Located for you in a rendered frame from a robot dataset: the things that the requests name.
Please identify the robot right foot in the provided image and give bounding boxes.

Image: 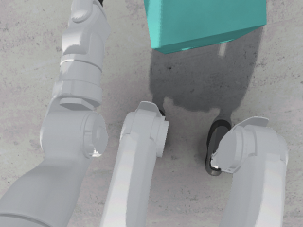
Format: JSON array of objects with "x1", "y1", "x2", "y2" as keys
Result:
[{"x1": 205, "y1": 119, "x2": 232, "y2": 176}]

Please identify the carton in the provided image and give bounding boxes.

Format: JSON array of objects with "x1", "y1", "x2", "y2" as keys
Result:
[{"x1": 143, "y1": 0, "x2": 267, "y2": 55}]

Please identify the left robot upper arm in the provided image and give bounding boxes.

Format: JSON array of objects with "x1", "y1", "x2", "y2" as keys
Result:
[{"x1": 0, "y1": 110, "x2": 109, "y2": 227}]

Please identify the robot right shin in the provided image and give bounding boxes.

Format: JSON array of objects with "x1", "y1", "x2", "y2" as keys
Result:
[{"x1": 210, "y1": 116, "x2": 289, "y2": 174}]

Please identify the left robot forearm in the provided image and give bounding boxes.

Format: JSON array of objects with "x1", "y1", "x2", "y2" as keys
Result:
[{"x1": 40, "y1": 0, "x2": 111, "y2": 148}]

